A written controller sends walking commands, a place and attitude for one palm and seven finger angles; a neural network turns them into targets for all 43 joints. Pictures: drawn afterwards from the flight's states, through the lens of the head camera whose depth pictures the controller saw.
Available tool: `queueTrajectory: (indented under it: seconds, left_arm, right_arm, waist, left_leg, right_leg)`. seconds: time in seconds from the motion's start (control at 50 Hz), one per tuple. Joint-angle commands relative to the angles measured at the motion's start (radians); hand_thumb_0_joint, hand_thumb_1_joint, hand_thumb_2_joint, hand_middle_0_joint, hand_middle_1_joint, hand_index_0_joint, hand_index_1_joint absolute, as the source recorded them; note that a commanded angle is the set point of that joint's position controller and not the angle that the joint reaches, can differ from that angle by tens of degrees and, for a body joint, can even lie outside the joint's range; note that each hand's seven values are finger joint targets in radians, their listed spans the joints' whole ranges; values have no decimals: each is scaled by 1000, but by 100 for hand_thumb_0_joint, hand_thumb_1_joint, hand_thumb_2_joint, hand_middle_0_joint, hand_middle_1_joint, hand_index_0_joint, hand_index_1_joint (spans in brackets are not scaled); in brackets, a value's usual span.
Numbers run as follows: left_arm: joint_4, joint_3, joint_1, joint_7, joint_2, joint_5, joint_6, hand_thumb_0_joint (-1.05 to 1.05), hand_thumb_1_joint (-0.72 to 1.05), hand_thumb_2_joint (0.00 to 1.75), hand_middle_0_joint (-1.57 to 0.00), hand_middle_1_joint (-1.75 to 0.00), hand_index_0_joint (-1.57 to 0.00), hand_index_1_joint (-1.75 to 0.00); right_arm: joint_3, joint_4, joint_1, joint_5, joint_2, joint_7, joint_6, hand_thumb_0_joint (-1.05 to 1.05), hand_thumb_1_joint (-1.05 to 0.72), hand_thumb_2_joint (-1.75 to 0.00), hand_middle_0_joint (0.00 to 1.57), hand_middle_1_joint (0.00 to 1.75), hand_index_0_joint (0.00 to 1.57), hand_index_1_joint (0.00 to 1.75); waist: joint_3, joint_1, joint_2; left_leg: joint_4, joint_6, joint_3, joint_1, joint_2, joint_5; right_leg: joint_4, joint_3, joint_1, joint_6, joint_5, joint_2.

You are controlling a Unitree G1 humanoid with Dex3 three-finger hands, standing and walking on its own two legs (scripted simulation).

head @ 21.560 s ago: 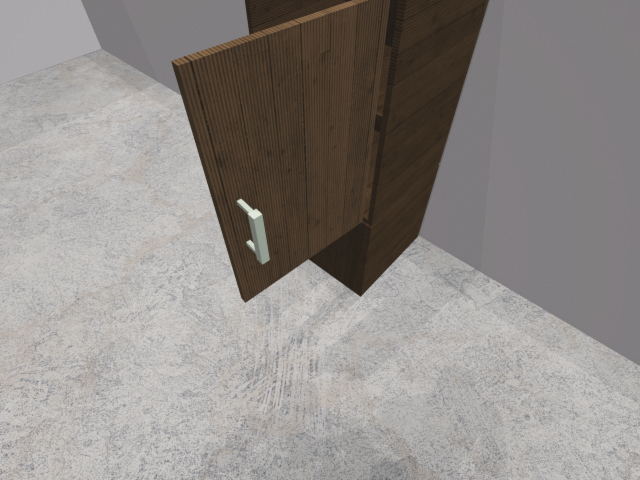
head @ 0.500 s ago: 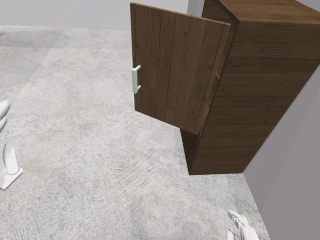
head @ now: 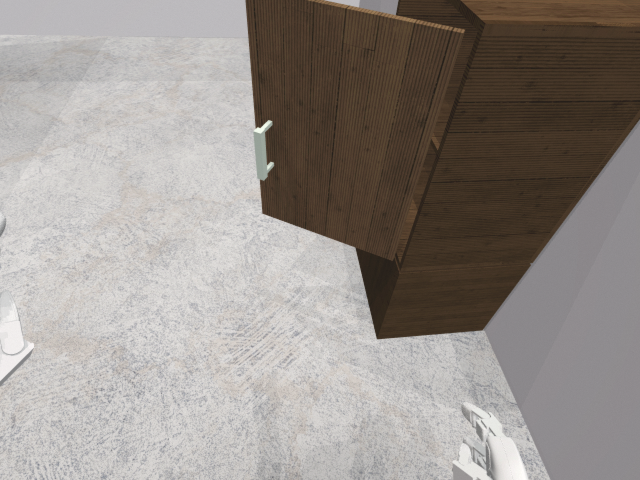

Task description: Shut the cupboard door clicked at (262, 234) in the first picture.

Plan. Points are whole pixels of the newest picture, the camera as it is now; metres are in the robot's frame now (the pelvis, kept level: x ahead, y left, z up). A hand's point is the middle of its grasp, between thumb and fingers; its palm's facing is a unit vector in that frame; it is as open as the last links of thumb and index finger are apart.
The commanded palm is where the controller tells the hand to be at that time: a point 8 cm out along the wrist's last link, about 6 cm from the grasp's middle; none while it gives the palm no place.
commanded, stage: stop stepping back and stand still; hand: left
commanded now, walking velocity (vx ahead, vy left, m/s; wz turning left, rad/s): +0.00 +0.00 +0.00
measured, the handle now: (265, 150) +0.84 +0.15 -0.09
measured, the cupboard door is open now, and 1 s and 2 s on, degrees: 59 59 59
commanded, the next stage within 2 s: let the arm hang, fingers relaxed in 0.04 s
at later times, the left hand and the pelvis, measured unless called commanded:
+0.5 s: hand out of the picture -0.01 +0.18 -0.18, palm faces +0.05 -0.98 -0.18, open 6.9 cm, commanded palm none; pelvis -0.03 +0.00 +0.00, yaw +3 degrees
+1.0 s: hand out of the picture -0.05 +0.18 -0.17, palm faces +0.05 -0.98 -0.19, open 7.3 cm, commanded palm none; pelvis -0.03 +0.01 +0.00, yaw +1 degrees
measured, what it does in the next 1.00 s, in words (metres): stands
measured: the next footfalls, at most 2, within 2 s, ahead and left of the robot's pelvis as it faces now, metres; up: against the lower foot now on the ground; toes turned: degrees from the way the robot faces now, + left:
none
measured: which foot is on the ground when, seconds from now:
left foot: down 0.00-1.00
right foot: down 0.00-1.00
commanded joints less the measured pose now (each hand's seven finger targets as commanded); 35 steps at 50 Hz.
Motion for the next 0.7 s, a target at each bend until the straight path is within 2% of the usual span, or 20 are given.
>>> queueTrajectory:
  seconds: [0.0,0.02,0.04,0.1,0.12,0.14,0.16,0.18,0.22,0.24,0.28,0.3,0.32,0.36,0.38,0.42,0.46,0.5,0.54,0.68]
  left_arm:
    - [-131,99,-46,28,118,-4,-42,0,90,90,-20,-30,-20,-30]
    - [-133,107,-79,29,134,0,-42,0,90,90,-20,-30,-20,-30]
    - [-131,78,-97,28,113,3,-41,0,90,90,-20,-30,-20,-30]
    - [-126,61,-153,30,107,13,-45,0,90,90,-20,-30,-20,-30]
    - [607,-374,-194,-103,-89,62,60,0,90,90,-20,-30,-20,-30]
    - [635,-336,-208,-139,-62,76,151,0,90,90,-20,-30,-20,-30]
    - [670,-337,-227,-149,-82,87,163,0,90,90,-20,-30,-20,-30]
    - [723,-343,-255,-154,-80,89,162,0,90,90,-20,-30,-20,-30]
    - [848,-361,-304,-155,-74,94,157,0,90,90,-20,-30,-20,-30]
    - [905,-370,-324,-153,-76,91,160,0,90,90,-20,-30,-20,-30]
    - [1033,-388,-357,-146,-80,90,168,0,90,90,-20,-30,-20,-30]
    - [1091,-395,-368,-143,-87,89,172,0,90,90,-20,-30,-20,-30]
    - [1144,-401,-370,-139,-85,87,174,0,90,90,-20,-30,-20,-30]
    - [1248,-406,-344,-137,-106,83,175,0,90,90,-20,-30,-20,-30]
    - [1299,-407,-327,-136,-114,81,173,0,90,90,-20,-30,-20,-30]
    - [1373,-397,-298,-134,-135,83,169,0,90,90,-20,-30,-20,-30]
    - [1429,-397,-280,-134,-153,80,168,0,90,90,-20,-30,-20,-30]
    - [1478,-403,-270,-134,-160,77,165,0,90,90,-20,-30,-20,-30]
    - [1517,-406,-266,-133,-164,78,162,0,90,90,-20,-30,-20,-30]
    - [1607,-415,-229,-127,-186,77,160,0,90,90,-20,-30,-20,-30]
  right_arm:
    - [-55,-136,-66,3,-147,-25,-32,0,-90,-90,20,30,20,30]
    - [-56,-130,-71,1,-151,-29,-34,0,-90,-90,20,30,20,30]
    - [-53,-132,-75,1,-147,-30,-34,0,-90,-90,20,30,20,30]
    - [-56,-130,-79,0,-152,-32,-37,0,-90,-90,20,30,20,30]
    - [-90,54,-159,3,-260,64,-118,0,-90,-90,20,30,20,30]
    - [-109,76,-88,-6,-316,73,-53,0,-90,-90,20,30,20,30]
    - [-102,82,-50,-18,-283,71,-24,0,-90,-90,20,30,20,30]
    - [-92,86,-49,-22,-277,70,-3,0,-90,-90,20,30,20,30]
    - [-77,107,-51,-32,-259,70,22,0,-90,-90,20,30,20,30]
    - [-70,116,-51,-35,-252,70,36,0,-90,-90,20,30,20,30]
    - [-59,153,-40,-44,-229,70,61,0,-90,-90,20,30,20,30]
    - [-54,174,-31,-46,-217,70,70,0,-90,-90,20,30,20,30]
    - [-49,195,-20,-47,-216,69,74,0,-90,-90,20,30,20,30]
    - [-42,242,-17,-46,-197,64,74,0,-90,-90,20,30,20,30]
    - [-41,266,-19,-45,-189,60,74,0,-90,-90,20,30,20,30]
    - [-43,303,3,-42,-173,51,74,0,-90,-90,20,30,20,30]
    - [-46,342,28,-42,-148,46,76,0,-90,-90,20,30,20,30]
    - [-48,380,53,-38,-143,42,76,0,-90,-90,20,30,20,30]
    - [-54,407,84,-33,-145,37,76,0,-90,-90,20,30,20,30]
    - [-59,475,135,-29,-127,33,79,0,-90,-90,20,30,20,30]
  waist:
    - [-117,22,74]
    - [-106,24,77]
    - [-83,22,78]
    - [-48,25,67]
    - [49,-3,67]
    - [-12,14,77]
    - [-15,23,43]
    - [3,29,-12]
    - [9,25,-126]
    - [28,21,-140]
    - [61,14,-142]
    - [62,12,-108]
    - [54,13,-43]
    - [37,28,72]
    - [32,35,106]
    - [34,39,122]
    - [30,39,172]
    - [29,36,159]
    - [42,31,84]
    - [109,27,-9]
  left_leg:
    - [-55,2,-76,109,69,245]
    - [-61,1,-80,106,64,216]
    - [-66,3,-81,99,61,178]
    - [-78,8,-82,97,45,84]
    - [50,6,-96,86,87,300]
    - [11,10,-102,94,94,260]
    - [15,25,-109,72,89,225]
    - [15,37,-127,51,84,191]
    - [14,39,-149,55,68,148]
    - [9,39,-155,55,54,117]
    - [-1,30,-148,75,32,70]
    - [-16,26,-147,88,29,65]
    - [-46,25,-155,98,37,92]
    - [-109,31,-176,71,50,57]
    - [-121,30,-171,69,49,43]
    - [-130,27,-165,77,49,28]
    - [-142,26,-160,85,50,-2]
    - [-155,26,-161,100,54,-20]
    - [-158,30,-165,113,64,-4]
    - [-185,33,-154,128,63,-38]
  right_leg:
    - [-41,82,15,27,405,-108]
    - [-52,83,4,25,378,-111]
    - [-65,92,-13,24,336,-114]
    - [-107,106,-52,20,215,-114]
    - [16,6,-177,-3,300,-157]
    - [-1,75,-147,-8,262,-166]
    - [23,55,-147,-16,207,-146]
    - [29,60,-153,-22,169,-137]
    - [5,89,-157,-37,109,-145]
    - [-16,106,-167,-43,71,-159]
    - [-59,133,-199,-54,-9,-174]
    - [-71,137,-198,-52,-33,-172]
    - [-59,125,-169,-45,-23,-156]
    - [-48,111,-92,-28,-6,-133]
    - [-55,112,-68,-28,10,-130]
    - [-80,107,-44,-32,28,-130]
    - [-99,107,-33,-38,34,-135]
    - [-114,105,-31,-39,32,-134]
    - [-129,98,-37,-38,36,-134]
    - [-154,95,-82,-33,-15,-136]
